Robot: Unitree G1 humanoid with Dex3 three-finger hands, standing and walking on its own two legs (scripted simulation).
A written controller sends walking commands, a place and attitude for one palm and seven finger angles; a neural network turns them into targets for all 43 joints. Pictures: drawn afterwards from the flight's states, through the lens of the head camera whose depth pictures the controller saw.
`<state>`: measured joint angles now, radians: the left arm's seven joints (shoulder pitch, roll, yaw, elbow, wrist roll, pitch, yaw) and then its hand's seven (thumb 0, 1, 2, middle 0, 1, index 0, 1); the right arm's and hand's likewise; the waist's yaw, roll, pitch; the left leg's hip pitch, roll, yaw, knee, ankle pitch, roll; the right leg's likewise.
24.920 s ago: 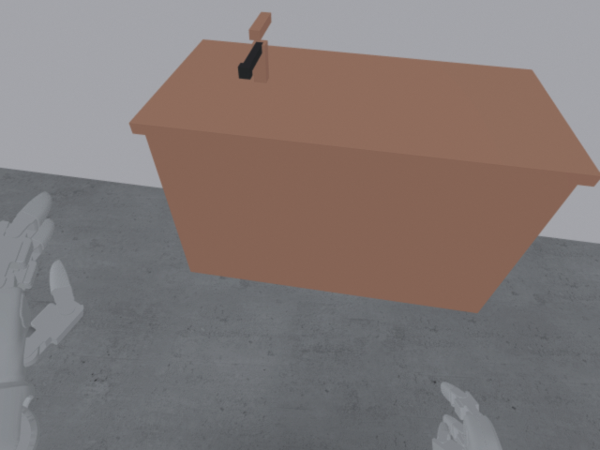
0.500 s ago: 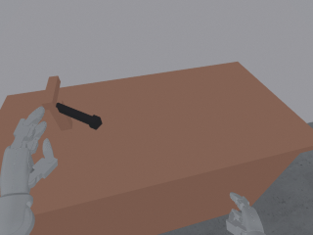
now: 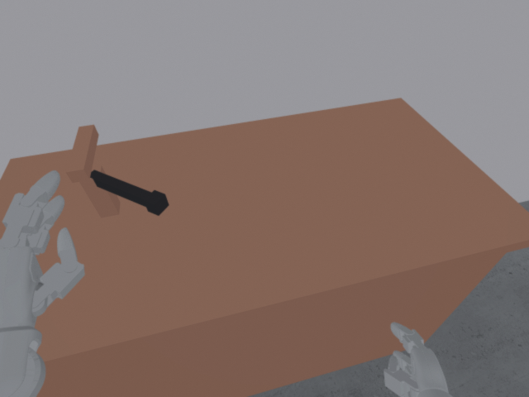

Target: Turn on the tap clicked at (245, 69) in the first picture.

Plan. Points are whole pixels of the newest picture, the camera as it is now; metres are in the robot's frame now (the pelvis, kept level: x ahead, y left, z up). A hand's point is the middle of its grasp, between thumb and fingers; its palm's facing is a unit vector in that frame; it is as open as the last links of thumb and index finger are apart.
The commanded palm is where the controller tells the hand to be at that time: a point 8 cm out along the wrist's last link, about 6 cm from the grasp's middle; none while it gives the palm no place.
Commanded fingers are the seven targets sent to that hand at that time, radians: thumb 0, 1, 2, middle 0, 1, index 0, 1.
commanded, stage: step back with the hand held close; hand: left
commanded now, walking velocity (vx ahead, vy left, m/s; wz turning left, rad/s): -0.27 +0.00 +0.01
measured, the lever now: (156, 202) +0.39 +0.24 +0.08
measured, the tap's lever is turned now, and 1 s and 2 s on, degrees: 49 49 49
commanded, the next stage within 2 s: stop stepping back and stand still in 1.26 s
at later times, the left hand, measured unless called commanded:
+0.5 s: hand (37, 336) +0.13 +0.25 +0.15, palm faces +0.37 -0.82 -0.43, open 7.5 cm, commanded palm +0.08 +0.30 +0.17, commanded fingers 0.00 0.90 0.90 -0.20 -0.30 -0.20 -0.30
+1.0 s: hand out of the picture +0.07 +0.26 +0.16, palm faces +0.35 -0.81 -0.47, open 7.5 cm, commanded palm +0.02 +0.30 +0.17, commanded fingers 0.00 0.90 0.90 -0.20 -0.30 -0.20 -0.30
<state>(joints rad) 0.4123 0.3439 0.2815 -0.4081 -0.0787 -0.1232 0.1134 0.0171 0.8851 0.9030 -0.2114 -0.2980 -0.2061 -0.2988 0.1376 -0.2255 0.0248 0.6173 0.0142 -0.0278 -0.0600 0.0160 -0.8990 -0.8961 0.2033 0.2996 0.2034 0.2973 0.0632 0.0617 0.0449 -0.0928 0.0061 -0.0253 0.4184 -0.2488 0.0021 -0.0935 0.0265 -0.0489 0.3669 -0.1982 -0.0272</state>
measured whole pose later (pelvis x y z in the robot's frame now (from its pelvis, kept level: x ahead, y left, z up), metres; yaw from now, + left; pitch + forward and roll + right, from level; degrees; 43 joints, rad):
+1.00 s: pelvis -0.14 +0.01 -0.02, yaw +1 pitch +2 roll +0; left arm 0.52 0.45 0.39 -0.58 -0.06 -0.25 0.13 0.01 0.88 0.90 -0.22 -0.30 -0.21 -0.30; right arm 0.12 -0.18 -0.01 0.56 0.00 -0.04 -0.07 0.02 -0.90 -0.90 0.20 0.30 0.20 0.30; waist 0.02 -0.03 0.07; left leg -0.42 -0.01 -0.01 0.53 -0.14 0.02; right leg -0.42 0.04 0.04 0.75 -0.39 0.01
